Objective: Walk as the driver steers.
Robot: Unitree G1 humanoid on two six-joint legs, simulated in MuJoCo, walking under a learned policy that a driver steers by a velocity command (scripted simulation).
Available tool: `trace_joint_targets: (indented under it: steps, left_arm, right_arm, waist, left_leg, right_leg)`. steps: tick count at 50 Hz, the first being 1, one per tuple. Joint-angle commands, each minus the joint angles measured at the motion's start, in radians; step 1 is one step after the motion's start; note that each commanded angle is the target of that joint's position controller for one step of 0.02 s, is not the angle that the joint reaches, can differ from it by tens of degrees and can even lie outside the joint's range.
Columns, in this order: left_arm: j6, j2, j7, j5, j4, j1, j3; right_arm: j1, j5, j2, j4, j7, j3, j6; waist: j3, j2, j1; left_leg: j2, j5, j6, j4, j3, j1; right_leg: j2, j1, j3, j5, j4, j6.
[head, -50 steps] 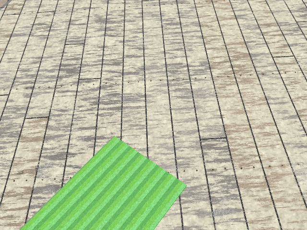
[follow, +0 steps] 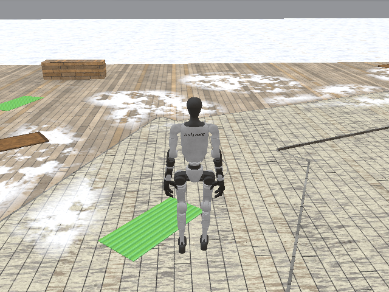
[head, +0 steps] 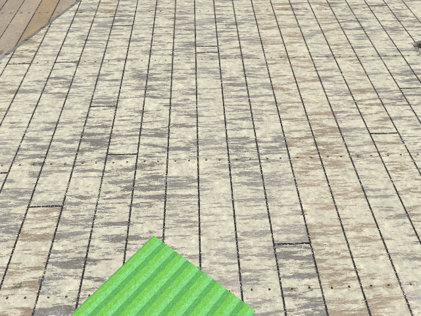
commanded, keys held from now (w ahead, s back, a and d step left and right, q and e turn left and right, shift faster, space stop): w+e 0.86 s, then w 0.14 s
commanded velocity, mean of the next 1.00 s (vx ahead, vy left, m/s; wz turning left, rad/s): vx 0.44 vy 0.00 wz -0.44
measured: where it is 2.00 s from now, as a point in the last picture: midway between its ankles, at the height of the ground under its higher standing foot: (289, 261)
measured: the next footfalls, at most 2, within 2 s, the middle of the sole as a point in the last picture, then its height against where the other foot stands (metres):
right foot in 0.54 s outside the picture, level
left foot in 1.10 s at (257, 271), level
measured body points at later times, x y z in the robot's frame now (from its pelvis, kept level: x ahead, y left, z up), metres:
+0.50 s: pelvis +0.18 -0.02 -0.02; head +0.22 -0.03 +0.43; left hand +0.40 +0.16 -0.14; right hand +0.03 -0.21 -0.16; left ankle +0.00 +0.11 -0.74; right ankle +0.31 -0.12 -0.72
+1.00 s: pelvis +0.44 -0.11 +0.00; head +0.47 -0.14 +0.45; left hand +0.52 +0.15 -0.13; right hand +0.54 -0.40 -0.11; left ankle +0.67 -0.06 -0.70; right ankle +0.31 -0.11 -0.74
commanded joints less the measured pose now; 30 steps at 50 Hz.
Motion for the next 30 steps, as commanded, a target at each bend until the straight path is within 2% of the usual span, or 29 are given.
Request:
trace_joint_targets:
  steps: [1, 2, 3, 5, 6, 7, 8, 9, 11, 14, 17, 19, 21, 23, 25, 26, 27, 28, 29, 30]
  left_arm:
    - [-0.003, 0.138, -0.002, 0.004, 0.008, 0.146, 0.040]
    - [-0.005, 0.141, -0.005, 0.002, 0.000, 0.124, 0.044]
    - [-0.006, 0.143, -0.008, -0.001, -0.016, 0.077, 0.046]
    - [-0.008, 0.136, -0.015, -0.015, -0.066, -0.058, 0.050]
    - [-0.020, 0.101, -0.020, -0.018, -0.109, -0.137, 0.043]
    - [-0.035, 0.024, -0.030, -0.023, -0.158, -0.185, 0.025]
    - [-0.041, 0.089, -0.033, 0.022, -0.170, -0.196, 0.036]
    - [-0.046, 0.092, -0.043, 0.028, -0.159, -0.170, 0.041]
    - [-0.049, 0.074, -0.059, 0.024, -0.132, -0.108, 0.045]
    - [-0.037, 0.058, -0.067, 0.022, -0.153, -0.150, 0.048]
    - [-0.030, 0.043, -0.071, 0.018, -0.218, -0.276, 0.039]
    - [-0.031, 0.036, -0.079, 0.016, -0.260, -0.351, 0.028]
    - [-0.029, 0.047, -0.083, 0.017, -0.292, -0.398, 0.025]
    - [-0.031, 0.075, -0.079, 0.019, -0.296, -0.366, 0.035]
    - [-0.037, 0.119, -0.072, 0.019, -0.257, -0.204, 0.055]
    - [-0.042, 0.152, -0.069, 0.024, -0.217, -0.068, 0.072]
    - [-0.045, 0.215, -0.059, 0.033, -0.186, 0.048, 0.100]
    - [-0.036, 0.330, -0.049, 0.033, -0.213, 0.049, 0.129]
    - [-0.018, 0.341, -0.046, 0.017, -0.222, 0.065, 0.128]
    - [-0.017, 0.311, -0.032, 0.016, -0.219, -0.006, 0.116]
  right_arm:
    - [-0.017, -0.014, -0.037, -0.065, 0.014, -0.008, -0.027]
    - [-0.014, -0.012, -0.052, -0.071, 0.019, -0.014, -0.037]
    - [0.019, -0.009, -0.050, -0.068, 0.024, -0.017, -0.046]
    - [0.168, 0.001, -0.031, -0.025, 0.021, -0.021, -0.058]
    - [0.267, -0.003, -0.082, -0.003, 0.007, -0.034, -0.064]
    - [0.349, 0.003, -0.184, 0.009, -0.007, -0.063, -0.065]
    - [0.292, -0.004, -0.195, 0.005, -0.015, -0.075, -0.055]
    - [0.224, -0.003, -0.149, -0.023, -0.016, -0.065, -0.057]
    - [0.153, 0.007, -0.125, -0.051, -0.016, -0.057, -0.075]
    - [0.159, 0.005, -0.108, -0.058, -0.015, -0.049, -0.097]
    - [0.166, -0.002, -0.101, -0.062, -0.010, -0.041, -0.105]
    - [0.158, -0.001, -0.115, -0.067, -0.009, -0.041, -0.109]
    - [0.174, 0.002, -0.144, -0.062, -0.011, -0.046, -0.112]
    - [0.172, 0.006, -0.175, -0.061, -0.012, -0.053, -0.113]
    - [0.157, 0.005, -0.212, -0.066, -0.015, -0.066, -0.103]
    - [0.146, 0.007, -0.227, -0.077, -0.011, -0.071, -0.096]
    - [0.130, 0.006, -0.234, -0.099, -0.001, -0.075, -0.095]
    - [0.159, 0.029, -0.116, -0.174, 0.021, -0.057, -0.100]
    - [0.048, 0.032, -0.190, -0.223, 0.034, -0.069, -0.116]
    - [-0.067, 0.032, -0.191, -0.263, 0.038, -0.069, -0.127]
  waist:
    - [0.157, -0.127, 0.037]
    - [0.146, -0.107, 0.020]
    - [0.140, -0.091, -0.012]
    - [0.155, -0.053, -0.108]
    - [0.159, 0.059, -0.153]
    - [0.131, 0.272, -0.172]
    - [0.204, 0.190, -0.129]
    - [0.211, 0.090, -0.085]
    - [0.199, 0.041, -0.026]
    - [0.161, 0.041, -0.018]
    - [0.182, 0.068, -0.030]
    - [0.193, 0.087, -0.036]
    - [0.193, 0.092, -0.044]
    - [0.151, 0.098, -0.019]
    - [0.044, 0.124, 0.055]
    - [-0.036, 0.126, 0.112]
    - [-0.108, 0.084, 0.172]
    - [-0.248, -0.231, 0.108]
    - [-0.313, -0.094, 0.133]
    - [-0.153, -0.048, 0.107]
  left_leg:
    - [0.004, 0.014, 0.018, 0.095, 0.049, -0.241]
    - [0.016, 0.027, 0.019, 0.105, 0.045, -0.193]
    - [0.018, 0.024, 0.023, 0.070, 0.042, -0.117]
    - [0.002, 0.043, 0.038, -0.118, 0.036, 0.164]
    - [0.110, -0.046, 0.055, -0.246, -0.112, 0.332]
    - [0.321, -0.316, 0.110, -0.445, -0.429, 0.408]
    - [0.419, -0.330, 0.149, -0.457, -0.481, 0.289]
    - [0.396, -0.283, 0.144, -0.460, -0.434, 0.233]
    - [0.337, -0.078, 0.103, -0.469, -0.271, 0.215]
    - [0.276, 0.232, 0.073, -0.428, -0.075, 0.227]
    - [0.244, 0.422, 0.071, -0.409, 0.042, 0.181]
    - [0.231, 0.511, 0.068, -0.402, 0.107, 0.140]
    - [0.244, 0.632, 0.064, -0.378, 0.149, 0.152]
    - [0.256, 0.961, 0.053, -0.266, 0.196, 0.206]
    - [0.268, 1.238, 0.043, -0.006, 0.230, 0.243]
    - [0.266, 1.181, 0.033, 0.193, 0.232, 0.195]
    - [0.247, 0.925, 0.012, 0.452, 0.230, 0.021]
    - [0.046, 0.027, -0.051, 0.927, 0.212, -0.398]
    - [-0.012, -0.027, -0.042, 1.047, -0.017, -0.521]
    - [0.062, 0.072, -0.026, 1.005, -0.048, -0.609]
  right_leg:
    - [-0.318, 0.027, 0.470, -0.492, -0.330, -0.150]
    - [-0.326, -0.019, 0.486, -0.466, -0.344, -0.159]
    - [-0.308, -0.083, 0.464, -0.441, -0.335, -0.151]
    - [-0.198, -0.316, 0.340, -0.400, -0.233, -0.097]
    - [-0.103, -0.497, 0.228, -0.319, -0.048, -0.049]
    - [0.039, -0.627, 0.029, -0.195, 0.251, -0.001]
    - [-0.040, -0.644, 0.048, -0.151, 0.407, -0.008]
    - [-0.070, -0.622, 0.086, -0.088, 0.471, -0.011]
    - [-0.091, -0.588, 0.098, 0.010, 0.525, 0.000]
    - [-0.088, -0.600, 0.058, 0.122, 0.581, 0.013]
    - [-0.090, -0.586, 0.015, 0.192, 0.470, 0.022]
    - [-0.084, -0.500, -0.029, 0.235, 0.326, 0.015]
    - [-0.064, -0.415, -0.086, 0.225, 0.220, -0.013]
    - [-0.015, -0.307, -0.132, 0.193, 0.175, -0.057]
    - [0.051, -0.130, -0.154, 0.129, 0.168, -0.111]
    - [0.074, 0.042, -0.135, 0.139, 0.109, -0.143]
    - [0.003, 0.256, -0.007, 0.069, 0.053, -0.179]
    - [-0.348, 0.582, 0.590, -0.031, -0.046, -0.340]
    - [-0.399, 0.571, 0.838, -0.071, -0.214, -0.383]
    - [-0.372, 0.465, 0.680, -0.059, -0.232, -0.335]
Over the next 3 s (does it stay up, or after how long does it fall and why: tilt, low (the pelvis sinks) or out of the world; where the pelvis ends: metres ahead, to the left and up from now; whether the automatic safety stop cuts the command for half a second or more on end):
stays up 0.79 -0.26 0.00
